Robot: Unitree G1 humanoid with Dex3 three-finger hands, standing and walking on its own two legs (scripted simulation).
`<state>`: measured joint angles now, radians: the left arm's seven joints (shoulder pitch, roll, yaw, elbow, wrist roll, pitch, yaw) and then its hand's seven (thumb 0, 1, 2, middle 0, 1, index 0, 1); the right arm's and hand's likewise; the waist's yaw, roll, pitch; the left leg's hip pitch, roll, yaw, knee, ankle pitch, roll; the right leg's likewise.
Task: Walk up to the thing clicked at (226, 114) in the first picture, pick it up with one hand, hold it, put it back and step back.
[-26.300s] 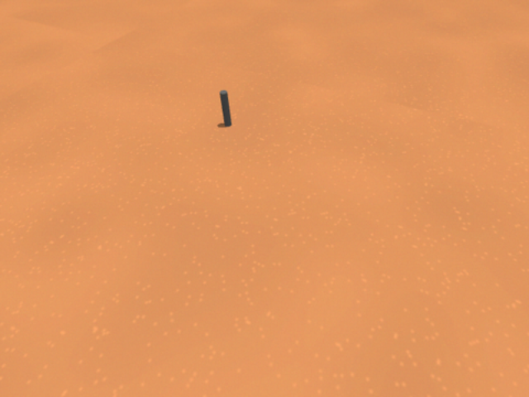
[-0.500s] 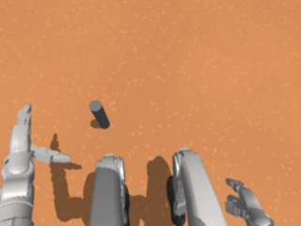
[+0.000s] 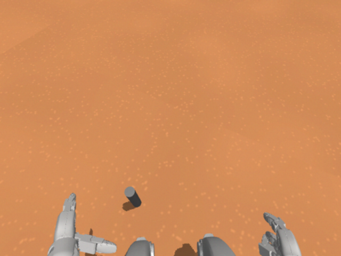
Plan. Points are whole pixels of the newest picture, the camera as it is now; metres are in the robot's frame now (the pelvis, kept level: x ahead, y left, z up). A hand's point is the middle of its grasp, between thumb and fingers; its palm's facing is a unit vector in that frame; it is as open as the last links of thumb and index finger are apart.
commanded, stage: home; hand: left
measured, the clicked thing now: (133, 197) +0.43 +0.18 -0.56
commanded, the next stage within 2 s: stand in 1.94 s
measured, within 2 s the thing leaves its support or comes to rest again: neither
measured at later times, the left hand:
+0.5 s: hand (89, 248) +0.17 +0.18 -0.02, palm faces +0.12 -0.95 -0.29, open 17.5 cm
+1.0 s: hand (94, 242) +0.18 +0.17 -0.02, palm faces +0.11 -0.95 -0.29, open 17.5 cm
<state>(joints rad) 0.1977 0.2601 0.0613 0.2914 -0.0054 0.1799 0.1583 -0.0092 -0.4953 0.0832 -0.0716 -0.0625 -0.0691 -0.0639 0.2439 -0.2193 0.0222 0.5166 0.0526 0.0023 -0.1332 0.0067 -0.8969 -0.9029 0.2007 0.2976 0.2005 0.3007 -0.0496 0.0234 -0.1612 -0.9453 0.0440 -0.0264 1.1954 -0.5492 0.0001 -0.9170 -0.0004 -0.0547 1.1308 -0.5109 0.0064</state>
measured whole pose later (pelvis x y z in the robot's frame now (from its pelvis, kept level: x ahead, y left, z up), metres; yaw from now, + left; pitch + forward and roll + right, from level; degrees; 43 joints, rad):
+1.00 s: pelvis +0.02 -0.01 +0.04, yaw +1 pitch +8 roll -2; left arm 0.47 0.20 -0.01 0.01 -0.01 0.26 0.13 -0.01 -0.54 0.06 -0.06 -0.06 -0.06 -0.05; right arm 0.28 -0.22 0.02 0.51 0.02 -0.11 -0.17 0.01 -0.90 -0.90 0.20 0.30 0.20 0.30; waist -0.03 0.04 -0.10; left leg -0.61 0.04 -0.03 0.95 -0.48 -0.01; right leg -0.59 0.00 -0.06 0.90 -0.46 0.00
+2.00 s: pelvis +0.02 +0.00 +0.04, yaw +1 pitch +8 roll -2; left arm 0.47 0.20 -0.01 0.00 -0.01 0.26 0.13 -0.01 -0.54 0.05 -0.06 -0.06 -0.06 -0.05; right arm 0.28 -0.21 0.03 0.51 0.01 -0.13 -0.18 0.01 -0.90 -0.90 0.20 0.30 0.20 0.30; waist -0.02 0.04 -0.10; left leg -0.61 0.03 -0.02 0.95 -0.49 0.00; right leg -0.58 -0.01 -0.05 0.89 -0.45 0.01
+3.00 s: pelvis +0.01 +0.01 +0.10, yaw +2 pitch -3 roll +0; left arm 0.19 0.31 0.01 1.05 0.03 0.00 0.02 0.01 0.90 0.90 -0.21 -0.30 -0.21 -0.30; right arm 0.16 -0.30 -0.01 1.07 -0.03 -0.01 -0.01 0.01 -0.90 -0.90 0.20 0.30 0.20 0.30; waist 0.02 0.02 0.05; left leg -0.16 -0.02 0.00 0.44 -0.23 0.02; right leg -0.16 -0.05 -0.04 0.44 -0.23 0.03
